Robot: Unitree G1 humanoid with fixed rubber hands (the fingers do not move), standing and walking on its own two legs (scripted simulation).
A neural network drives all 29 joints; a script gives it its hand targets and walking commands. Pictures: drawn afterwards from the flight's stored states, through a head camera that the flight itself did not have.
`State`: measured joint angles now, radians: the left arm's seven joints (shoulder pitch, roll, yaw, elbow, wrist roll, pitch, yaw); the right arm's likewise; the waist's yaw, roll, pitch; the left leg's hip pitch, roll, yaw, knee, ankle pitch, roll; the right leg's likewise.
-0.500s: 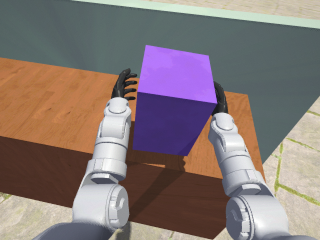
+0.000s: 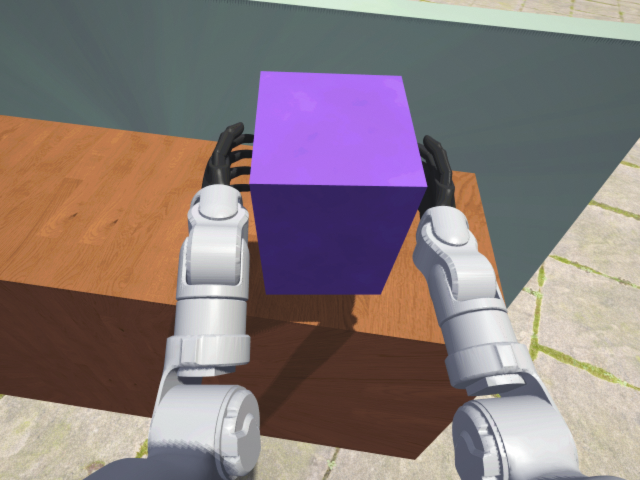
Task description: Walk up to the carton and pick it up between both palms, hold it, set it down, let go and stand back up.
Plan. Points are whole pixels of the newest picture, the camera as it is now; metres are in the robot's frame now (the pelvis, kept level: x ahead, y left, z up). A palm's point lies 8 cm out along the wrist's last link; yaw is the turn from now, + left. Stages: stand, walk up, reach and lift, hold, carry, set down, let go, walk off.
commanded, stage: reach and lift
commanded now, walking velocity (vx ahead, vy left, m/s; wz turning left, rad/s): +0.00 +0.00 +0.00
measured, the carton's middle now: (327, 195) +0.41 -0.03 +0.14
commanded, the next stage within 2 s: hold in 1.02 s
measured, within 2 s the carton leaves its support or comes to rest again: neither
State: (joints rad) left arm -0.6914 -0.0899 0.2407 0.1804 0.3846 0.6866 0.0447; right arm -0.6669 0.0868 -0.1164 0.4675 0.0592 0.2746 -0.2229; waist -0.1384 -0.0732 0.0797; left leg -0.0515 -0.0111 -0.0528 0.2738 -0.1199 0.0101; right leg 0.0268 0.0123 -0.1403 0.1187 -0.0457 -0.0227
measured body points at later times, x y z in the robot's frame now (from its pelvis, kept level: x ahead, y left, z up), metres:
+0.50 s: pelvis +0.00 -0.01 +0.00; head +0.00 +0.02 +0.45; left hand +0.41 +0.11 +0.21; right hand +0.39 -0.15 +0.20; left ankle +0.03 +0.11 -0.75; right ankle +0.02 -0.10 -0.75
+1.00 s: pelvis +0.00 +0.00 +0.00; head +0.01 +0.03 +0.45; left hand +0.40 +0.12 +0.21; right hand +0.38 -0.14 +0.20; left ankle +0.03 +0.11 -0.75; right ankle +0.02 -0.10 -0.75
